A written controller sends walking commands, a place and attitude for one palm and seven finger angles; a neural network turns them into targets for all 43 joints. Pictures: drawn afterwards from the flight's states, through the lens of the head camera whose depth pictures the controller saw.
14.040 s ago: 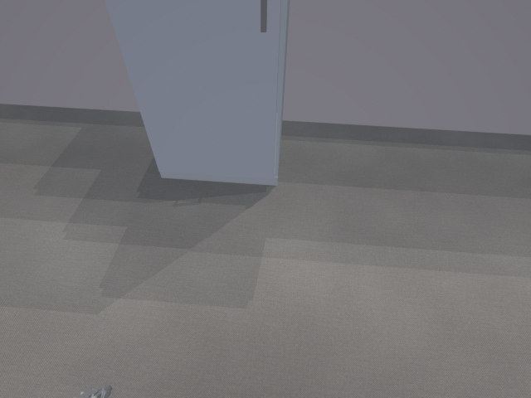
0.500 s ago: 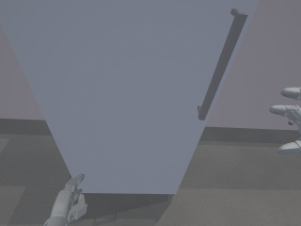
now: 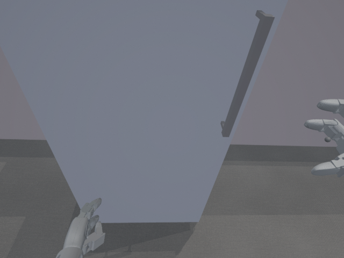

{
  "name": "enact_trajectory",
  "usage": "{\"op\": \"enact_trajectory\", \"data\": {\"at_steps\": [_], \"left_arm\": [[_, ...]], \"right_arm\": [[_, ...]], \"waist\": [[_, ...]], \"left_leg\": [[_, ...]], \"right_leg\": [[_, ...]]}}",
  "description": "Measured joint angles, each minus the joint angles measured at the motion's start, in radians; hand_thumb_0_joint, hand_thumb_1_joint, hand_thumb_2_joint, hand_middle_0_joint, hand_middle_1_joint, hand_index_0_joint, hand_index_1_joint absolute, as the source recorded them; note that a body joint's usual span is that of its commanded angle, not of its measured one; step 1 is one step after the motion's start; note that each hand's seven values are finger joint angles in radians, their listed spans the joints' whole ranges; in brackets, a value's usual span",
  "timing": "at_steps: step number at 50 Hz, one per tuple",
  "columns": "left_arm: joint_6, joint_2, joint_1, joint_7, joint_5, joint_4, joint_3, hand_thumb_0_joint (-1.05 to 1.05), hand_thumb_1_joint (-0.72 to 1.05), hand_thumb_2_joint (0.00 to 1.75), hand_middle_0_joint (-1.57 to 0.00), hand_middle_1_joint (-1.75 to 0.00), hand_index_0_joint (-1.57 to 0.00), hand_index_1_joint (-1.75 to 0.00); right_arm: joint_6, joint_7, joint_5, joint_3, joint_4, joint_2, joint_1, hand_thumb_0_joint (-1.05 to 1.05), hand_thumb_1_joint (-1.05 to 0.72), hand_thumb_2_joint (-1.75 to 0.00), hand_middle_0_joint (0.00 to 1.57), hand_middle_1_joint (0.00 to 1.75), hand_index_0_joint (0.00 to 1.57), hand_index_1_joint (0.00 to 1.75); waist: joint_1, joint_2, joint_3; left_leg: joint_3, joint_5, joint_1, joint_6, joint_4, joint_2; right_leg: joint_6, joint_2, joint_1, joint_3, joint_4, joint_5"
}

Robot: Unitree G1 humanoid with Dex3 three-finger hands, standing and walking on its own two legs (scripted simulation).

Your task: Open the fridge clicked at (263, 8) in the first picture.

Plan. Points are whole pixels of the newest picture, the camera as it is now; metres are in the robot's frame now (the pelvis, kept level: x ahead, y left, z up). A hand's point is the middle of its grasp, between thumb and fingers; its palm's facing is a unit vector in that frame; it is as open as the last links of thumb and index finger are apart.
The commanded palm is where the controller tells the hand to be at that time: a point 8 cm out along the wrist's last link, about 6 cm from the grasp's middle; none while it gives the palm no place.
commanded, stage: move the hooked fingers beside the handle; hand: right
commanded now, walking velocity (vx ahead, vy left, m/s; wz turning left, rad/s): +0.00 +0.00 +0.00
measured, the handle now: (239, 84) +0.46 -0.16 +0.22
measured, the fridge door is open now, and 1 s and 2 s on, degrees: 0 0 0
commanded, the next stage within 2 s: none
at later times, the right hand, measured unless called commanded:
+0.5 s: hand (303, 125) +0.33 -0.26 +0.21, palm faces +0.09 +0.99 -0.06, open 14.0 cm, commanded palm +0.30 -0.30 +0.22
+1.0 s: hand (287, 114) +0.37 -0.25 +0.20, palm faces +0.06 +1.00 -0.03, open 14.0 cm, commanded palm +0.34 -0.29 +0.21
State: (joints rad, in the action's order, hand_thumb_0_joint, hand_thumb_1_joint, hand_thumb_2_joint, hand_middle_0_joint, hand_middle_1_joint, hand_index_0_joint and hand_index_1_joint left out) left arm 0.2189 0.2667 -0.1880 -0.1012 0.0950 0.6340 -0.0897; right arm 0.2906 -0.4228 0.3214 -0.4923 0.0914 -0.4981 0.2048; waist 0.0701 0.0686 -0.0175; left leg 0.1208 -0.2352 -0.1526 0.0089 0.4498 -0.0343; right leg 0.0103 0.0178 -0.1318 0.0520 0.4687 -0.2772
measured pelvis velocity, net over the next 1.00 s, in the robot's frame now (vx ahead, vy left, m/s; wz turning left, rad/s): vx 0.01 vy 0.00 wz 0.01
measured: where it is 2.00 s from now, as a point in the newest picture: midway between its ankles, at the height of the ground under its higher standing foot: outside the picture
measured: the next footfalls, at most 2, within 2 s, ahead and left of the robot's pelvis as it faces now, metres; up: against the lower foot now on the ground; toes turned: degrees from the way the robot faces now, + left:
none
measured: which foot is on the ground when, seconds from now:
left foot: down 0.00-1.00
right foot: down 0.00-1.00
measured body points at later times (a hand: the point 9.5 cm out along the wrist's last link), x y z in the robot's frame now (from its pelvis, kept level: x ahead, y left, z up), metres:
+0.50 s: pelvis +0.01 +0.00 +0.00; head -0.01 +0.02 +0.45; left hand +0.19 +0.23 -0.08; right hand +0.31 -0.31 +0.21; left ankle +0.01 +0.11 -0.74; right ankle -0.01 -0.11 -0.74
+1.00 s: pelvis +0.01 +0.00 +0.00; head -0.01 +0.02 +0.45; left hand +0.17 +0.25 -0.08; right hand +0.36 -0.30 +0.21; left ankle +0.01 +0.11 -0.74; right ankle -0.01 -0.11 -0.74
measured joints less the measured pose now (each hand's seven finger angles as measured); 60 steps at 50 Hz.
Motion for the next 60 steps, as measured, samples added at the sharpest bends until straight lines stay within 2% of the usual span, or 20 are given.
{"op": "enact_trajectory", "data": {"at_steps": [4,8,14,26,36,60], "left_arm": [[0.002,0.002,0.001,-0.007,0.0,0.008,0.001,0.02,0.9,0.9,-0.2,-0.3,-0.21,-0.3],[-0.003,-0.002,0.006,-0.006,-0.003,0.01,0.0,0.02,0.9,0.9,-0.2,-0.3,-0.21,-0.3],[-0.015,-0.006,0.002,0.003,-0.004,-0.001,0.003,0.02,0.9,0.9,-0.2,-0.3,-0.21,-0.3],[-0.033,0.006,-0.013,-0.005,-0.001,0.012,0.016,0.02,0.9,0.9,-0.2,-0.3,-0.21,-0.3],[-0.042,0.009,-0.017,-0.006,0.001,0.009,0.02,0.02,0.9,0.9,-0.2,-0.3,-0.21,-0.3],[-0.07,0.014,-0.054,-0.004,0.001,0.012,0.028,0.02,0.9,0.9,-0.2,-0.3,-0.21,-0.3]], "right_arm": [[-0.004,0.018,-0.016,0.038,0.021,0.021,0.047,-0.01,0.51,-0.3,0.3,1.2,0.3,1.2],[-0.007,0.031,-0.027,0.059,0.031,0.031,0.073,-0.01,0.51,-0.3,0.3,1.2,0.3,1.2],[-0.002,0.044,-0.026,0.051,0.045,0.027,0.077,-0.01,0.5,-0.3,0.3,1.2,0.3,1.2],[-0.009,0.069,-0.041,0.064,0.104,0.035,0.114,-0.01,0.5,-0.3,0.3,1.2,0.3,1.2],[-0.04,0.057,-0.048,0.068,0.206,0.021,0.176,-0.01,0.5,-0.3,0.3,1.2,0.3,1.2],[-0.091,0.083,-0.079,0.094,0.393,0.016,0.318,-0.01,0.5,-0.3,0.3,1.2,0.3,1.2]], "waist": [[0.006,-0.003,0.006],[-0.004,-0.008,0.005],[-0.022,-0.01,-0.005],[-0.025,-0.009,-0.006],[-0.036,-0.012,-0.009],[-0.066,-0.021,-0.014]], "left_leg": [[0.005,0.0,0.001,-0.002,0.0,-0.005],[0.003,0.001,-0.002,-0.002,-0.002,-0.007],[-0.007,0.001,-0.011,-0.002,-0.005,-0.004],[-0.005,-0.005,-0.018,0.001,-0.001,-0.001],[-0.006,-0.005,-0.027,0.005,0.0,0.004],[-0.018,0.003,-0.057,0.004,-0.004,0.008]], "right_leg": [[0.002,-0.005,-0.001,-0.006,-0.002,0.003],[0.003,-0.007,0.0,-0.003,-0.01,0.006],[0.002,-0.005,-0.002,0.006,-0.018,0.006],[-0.001,-0.002,-0.009,0.004,-0.016,0.002],[-0.005,0.003,-0.018,0.004,-0.014,0.001],[-0.003,0.005,-0.044,0.015,-0.015,0.003]]}}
